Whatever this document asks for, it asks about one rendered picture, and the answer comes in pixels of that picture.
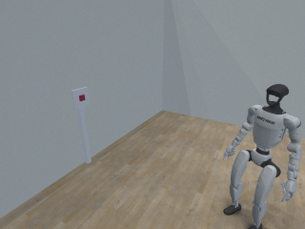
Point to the robot left forearm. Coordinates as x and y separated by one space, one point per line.
293 165

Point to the left robot upper arm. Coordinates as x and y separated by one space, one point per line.
293 125

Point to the robot left hand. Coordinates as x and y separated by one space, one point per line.
289 188

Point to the right robot upper arm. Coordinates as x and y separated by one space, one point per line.
249 125

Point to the left robot shin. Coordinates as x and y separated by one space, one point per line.
258 214

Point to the button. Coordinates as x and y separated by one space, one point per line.
82 97

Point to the robot right forearm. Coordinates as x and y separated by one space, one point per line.
239 137

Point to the robot right thigh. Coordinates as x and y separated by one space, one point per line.
239 167

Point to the panel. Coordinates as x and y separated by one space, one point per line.
79 106

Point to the robot right hand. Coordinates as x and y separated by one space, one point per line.
230 151

